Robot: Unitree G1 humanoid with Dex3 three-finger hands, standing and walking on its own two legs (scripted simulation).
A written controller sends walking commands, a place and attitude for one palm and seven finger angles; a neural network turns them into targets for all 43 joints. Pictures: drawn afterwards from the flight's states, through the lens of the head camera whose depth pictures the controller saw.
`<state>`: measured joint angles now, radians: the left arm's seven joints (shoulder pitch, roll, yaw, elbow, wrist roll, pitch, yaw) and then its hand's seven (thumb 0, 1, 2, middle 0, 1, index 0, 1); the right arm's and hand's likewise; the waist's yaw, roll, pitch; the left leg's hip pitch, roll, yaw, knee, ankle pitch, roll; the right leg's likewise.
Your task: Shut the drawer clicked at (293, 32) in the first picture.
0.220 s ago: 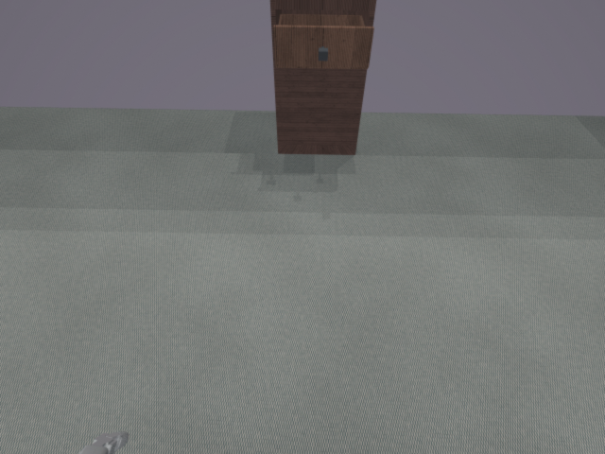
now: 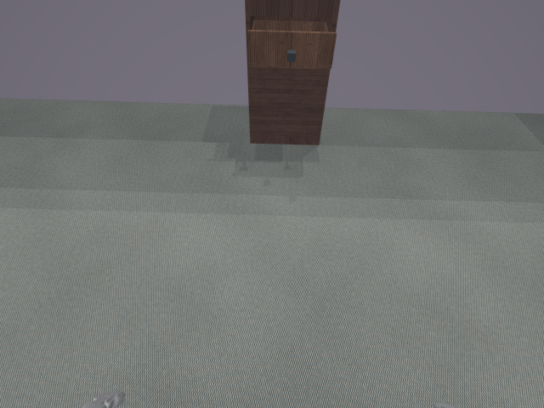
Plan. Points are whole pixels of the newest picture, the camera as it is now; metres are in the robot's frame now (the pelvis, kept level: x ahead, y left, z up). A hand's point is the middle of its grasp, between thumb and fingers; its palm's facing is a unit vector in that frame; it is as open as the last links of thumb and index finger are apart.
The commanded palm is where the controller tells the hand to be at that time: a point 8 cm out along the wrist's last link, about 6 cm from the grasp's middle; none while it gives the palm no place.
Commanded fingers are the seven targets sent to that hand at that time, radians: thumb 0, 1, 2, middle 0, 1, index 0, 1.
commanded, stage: stand and wait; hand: left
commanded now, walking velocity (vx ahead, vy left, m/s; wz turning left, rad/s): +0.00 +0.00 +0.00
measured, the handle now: (291, 54) +1.53 +0.01 -0.12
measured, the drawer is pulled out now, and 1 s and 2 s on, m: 0.19 0.19 0.19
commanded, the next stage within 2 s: look at it before walking up in 0.60 s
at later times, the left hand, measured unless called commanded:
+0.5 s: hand out of the picture +0.05 +0.25 -0.15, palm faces -0.01 -0.94 -0.34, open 7.4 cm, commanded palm none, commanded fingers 0.00 0.90 0.90 -0.20 -0.30 -0.20 -0.30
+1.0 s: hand out of the picture +0.05 +0.24 -0.15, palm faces -0.02 -0.94 -0.33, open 7.4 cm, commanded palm none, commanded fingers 0.00 0.90 0.90 -0.20 -0.30 -0.20 -0.30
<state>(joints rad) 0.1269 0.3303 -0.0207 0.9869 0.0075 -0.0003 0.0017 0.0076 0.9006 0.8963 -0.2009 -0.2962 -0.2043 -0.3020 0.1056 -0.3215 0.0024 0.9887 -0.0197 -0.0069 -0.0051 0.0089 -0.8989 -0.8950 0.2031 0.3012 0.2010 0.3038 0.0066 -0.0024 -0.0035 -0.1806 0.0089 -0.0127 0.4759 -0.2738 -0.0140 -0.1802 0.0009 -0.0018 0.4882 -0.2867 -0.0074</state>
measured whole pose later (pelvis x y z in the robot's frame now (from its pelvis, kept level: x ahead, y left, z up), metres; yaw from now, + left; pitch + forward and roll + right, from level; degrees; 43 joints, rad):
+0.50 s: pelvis -0.02 +0.00 +0.00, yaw +0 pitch -2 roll +0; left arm 0.15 0.35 -0.01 1.08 0.01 0.00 0.00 0.01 0.90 0.90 -0.20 -0.30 -0.20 -0.30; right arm 0.14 -0.34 0.00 1.09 -0.01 0.00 0.00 0.01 -0.90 -0.90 0.20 0.30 0.20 0.30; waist 0.01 0.00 0.02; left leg -0.16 0.01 -0.02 0.41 -0.22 -0.02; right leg -0.16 0.00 -0.01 0.42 -0.23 -0.01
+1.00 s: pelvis -0.02 +0.00 +0.01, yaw +0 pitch -2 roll +0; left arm 0.15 0.34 -0.01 1.09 0.01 0.00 0.00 0.01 0.90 0.90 -0.20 -0.30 -0.20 -0.30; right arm 0.14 -0.33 0.00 1.11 -0.01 -0.01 0.00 0.01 -0.90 -0.90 0.20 0.30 0.20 0.30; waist 0.01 0.00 0.02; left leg -0.15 0.02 -0.01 0.38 -0.20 -0.02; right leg -0.15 0.01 0.00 0.39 -0.21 -0.01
